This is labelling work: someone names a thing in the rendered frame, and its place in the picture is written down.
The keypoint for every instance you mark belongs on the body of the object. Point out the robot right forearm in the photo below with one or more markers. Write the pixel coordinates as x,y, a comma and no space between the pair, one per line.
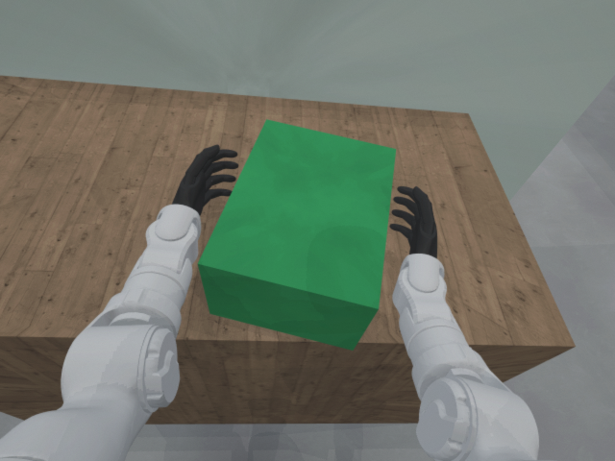
434,341

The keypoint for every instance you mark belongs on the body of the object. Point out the robot left forearm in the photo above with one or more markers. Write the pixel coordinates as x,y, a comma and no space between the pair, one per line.
156,289

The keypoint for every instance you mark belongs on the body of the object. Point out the robot left hand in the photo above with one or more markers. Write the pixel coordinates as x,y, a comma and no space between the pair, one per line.
194,190

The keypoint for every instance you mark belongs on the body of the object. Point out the robot right hand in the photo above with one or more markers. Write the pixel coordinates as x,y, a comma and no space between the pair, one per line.
422,237

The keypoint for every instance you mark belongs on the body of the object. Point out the right robot upper arm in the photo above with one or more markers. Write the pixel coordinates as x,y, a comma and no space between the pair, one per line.
463,420

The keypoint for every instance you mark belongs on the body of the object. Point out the pedestal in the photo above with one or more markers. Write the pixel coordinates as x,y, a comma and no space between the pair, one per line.
85,169

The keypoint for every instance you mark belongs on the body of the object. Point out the carton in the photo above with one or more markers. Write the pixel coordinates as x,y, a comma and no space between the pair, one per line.
299,246

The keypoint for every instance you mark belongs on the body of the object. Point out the left robot upper arm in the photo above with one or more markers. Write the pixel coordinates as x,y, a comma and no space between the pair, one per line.
115,378

